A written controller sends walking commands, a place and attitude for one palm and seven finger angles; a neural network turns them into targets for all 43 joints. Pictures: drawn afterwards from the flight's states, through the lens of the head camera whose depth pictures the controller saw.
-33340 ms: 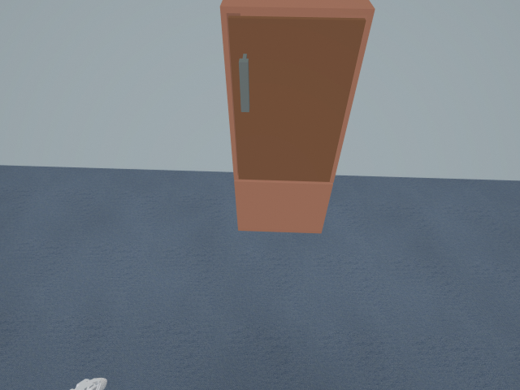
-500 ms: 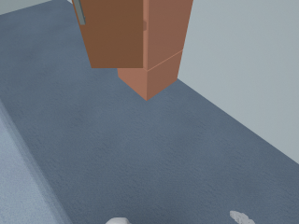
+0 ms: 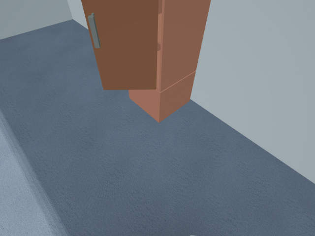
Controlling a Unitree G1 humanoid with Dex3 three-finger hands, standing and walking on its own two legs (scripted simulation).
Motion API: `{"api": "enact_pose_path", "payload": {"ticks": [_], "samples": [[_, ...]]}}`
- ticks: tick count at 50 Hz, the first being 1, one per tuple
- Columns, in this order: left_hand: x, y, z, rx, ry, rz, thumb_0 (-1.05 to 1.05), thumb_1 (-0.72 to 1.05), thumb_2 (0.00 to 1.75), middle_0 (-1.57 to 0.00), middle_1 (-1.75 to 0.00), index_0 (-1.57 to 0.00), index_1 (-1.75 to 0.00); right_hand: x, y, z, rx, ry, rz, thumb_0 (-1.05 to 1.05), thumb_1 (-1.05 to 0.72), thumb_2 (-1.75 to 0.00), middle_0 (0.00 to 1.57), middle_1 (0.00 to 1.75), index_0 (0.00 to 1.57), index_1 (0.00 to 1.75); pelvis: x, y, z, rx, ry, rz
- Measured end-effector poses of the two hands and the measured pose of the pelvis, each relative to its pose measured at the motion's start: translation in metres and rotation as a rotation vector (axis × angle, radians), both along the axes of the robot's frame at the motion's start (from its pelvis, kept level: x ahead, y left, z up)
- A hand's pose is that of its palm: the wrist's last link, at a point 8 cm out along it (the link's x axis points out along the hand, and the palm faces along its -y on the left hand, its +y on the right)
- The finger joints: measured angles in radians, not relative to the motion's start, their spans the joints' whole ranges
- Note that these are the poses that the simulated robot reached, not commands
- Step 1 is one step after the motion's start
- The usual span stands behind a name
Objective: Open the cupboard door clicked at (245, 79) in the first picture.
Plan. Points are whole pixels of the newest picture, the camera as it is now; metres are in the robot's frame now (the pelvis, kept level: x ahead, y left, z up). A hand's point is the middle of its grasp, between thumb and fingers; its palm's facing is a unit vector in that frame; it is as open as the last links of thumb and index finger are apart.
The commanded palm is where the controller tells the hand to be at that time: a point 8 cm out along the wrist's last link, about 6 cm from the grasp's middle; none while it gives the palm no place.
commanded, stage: take the last steps up to it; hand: left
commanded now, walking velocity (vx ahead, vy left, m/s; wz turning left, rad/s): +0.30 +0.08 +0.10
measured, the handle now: (95, 30) +1.04 +0.34 +0.02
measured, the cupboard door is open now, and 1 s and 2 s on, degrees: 49 49 49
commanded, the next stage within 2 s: come to a stop and stand still in 1.18 s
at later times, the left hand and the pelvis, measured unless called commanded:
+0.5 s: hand out of the picture +0.05 +0.15 -0.16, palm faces +0.20 -0.96 -0.20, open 7.3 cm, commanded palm none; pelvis +0.14 +0.00 +0.00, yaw +7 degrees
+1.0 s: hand (81, 161) +0.39 +0.29 -0.16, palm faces +0.07 -0.98 -0.21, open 7.3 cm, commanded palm none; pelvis +0.31 +0.09 +0.00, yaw +2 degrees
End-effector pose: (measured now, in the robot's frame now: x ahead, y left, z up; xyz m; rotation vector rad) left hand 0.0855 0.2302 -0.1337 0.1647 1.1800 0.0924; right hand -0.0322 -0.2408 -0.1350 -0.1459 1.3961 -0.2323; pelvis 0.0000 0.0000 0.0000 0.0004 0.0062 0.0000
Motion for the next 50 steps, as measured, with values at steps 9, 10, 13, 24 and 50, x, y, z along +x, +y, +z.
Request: {"api": "enact_pose_path", "payload": {"ticks": [9, 10, 13, 24, 50], "samples": [[0.064, -0.034, 0.007, 0.033, -0.107, -0.010, 0.01, 0.90, 0.90, -0.19, -0.30, -0.20, -0.29, -0.032, -0.002, -0.023, 0.108, 0.217, -0.041, 0.01, -0.91, -0.90, 0.20, 0.30, 0.20, 0.30, 0.041, -0.027, -0.012, 0.019, -0.012, 0.027], [0.062, -0.036, 0.009, 0.032, -0.103, 0.009, 0.01, 0.90, 0.90, -0.20, -0.30, -0.20, -0.29, -0.023, -0.003, -0.023, 0.117, 0.221, -0.030, 0.01, -0.91, -0.90, 0.20, 0.30, 0.20, 0.30, 0.046, -0.028, -0.010, 0.019, -0.016, 0.039], [0.046, -0.038, 0.010, 0.036, -0.059, 0.088, 0.00, 0.92, 0.90, -0.20, -0.30, -0.21, -0.29, 0.016, -0.009, -0.019, 0.124, 0.187, 0.001, 0.01, -0.91, -0.90, 0.20, 0.30, 0.20, 0.30, 0.063, -0.032, -0.003, 0.024, -0.020, 0.056], [-0.037, -0.027, 0.002, 0.009, 0.293, 0.262, -0.01, 0.93, 0.90, -0.19, -0.30, -0.20, -0.29, 0.224, 0.005, -0.016, 0.091, -0.059, 0.179, 0.01, -0.91, -0.90, 0.20, 0.30, 0.19, 0.30, 0.133, -0.007, -0.001, 0.016, -0.005, 0.116], [0.294, 0.105, -0.001, 0.030, -0.008, 0.087, 0.01, 0.93, 0.90, -0.19, -0.30, -0.20, -0.29, 0.326, 0.099, -0.006, 0.019, -0.021, 0.060, -0.01, -0.93, -0.90, 0.20, 0.30, 0.20, 0.30, 0.308, 0.091, -0.002, 0.019, -0.010, 0.031]]}}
